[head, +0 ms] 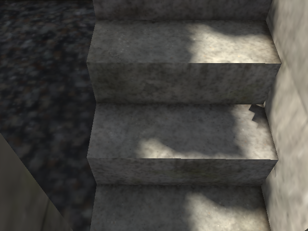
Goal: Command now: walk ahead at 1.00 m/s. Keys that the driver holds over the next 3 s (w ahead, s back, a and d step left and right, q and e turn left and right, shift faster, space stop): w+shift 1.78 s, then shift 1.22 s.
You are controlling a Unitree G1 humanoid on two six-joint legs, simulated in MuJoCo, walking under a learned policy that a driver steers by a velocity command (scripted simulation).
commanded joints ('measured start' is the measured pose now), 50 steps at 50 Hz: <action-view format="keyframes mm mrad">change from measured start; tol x64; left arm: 1 126 93 36 -51 -18 -31 39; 50 -122 97 120 -7 9 -83 87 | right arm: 1 -261 -171 -34 -128 24 -30 -3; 50 -338 48 17 -482 -47 75 -33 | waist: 1 147 165 -191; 50 -44 38 6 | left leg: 1 -80 242 -64 -21 654 109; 4 7 238 -18 410 1258 80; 8 -613 -114 -193 1435 -197 30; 22 -31 103 -9 -187 268 -25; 24 311 387 -267 257 1601 8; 33 -142 207 -71 -88 695 30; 38 166 288 -75 259 1898 139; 44 -805 -133 -256 1899 -47 43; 50 -992 -39 -273 1735 -195 -21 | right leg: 1 366 20 -47 -22 95 -31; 7 725 -186 285 -329 1060 -154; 10 360 -244 335 -521 85 -233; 17 363 -108 53 -558 938 -207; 21 667 -43 20 3 1056 -126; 23 -75 161 81 505 -184 -75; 27 -684 201 137 1728 -336 -75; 50 82 -124 272 -322 -170 -117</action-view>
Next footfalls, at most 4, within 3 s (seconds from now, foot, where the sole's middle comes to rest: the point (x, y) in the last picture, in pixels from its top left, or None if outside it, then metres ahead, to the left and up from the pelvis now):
0.06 right None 0.22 -0.11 -0.78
0.44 left None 0.22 0.04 -0.78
0.72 right None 0.36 -0.16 -0.58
1.28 left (116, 137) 0.65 0.15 -0.37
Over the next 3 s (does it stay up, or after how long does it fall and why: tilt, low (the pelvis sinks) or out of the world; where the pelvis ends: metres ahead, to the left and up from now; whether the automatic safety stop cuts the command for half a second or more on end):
stays up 0.87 -0.06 0.57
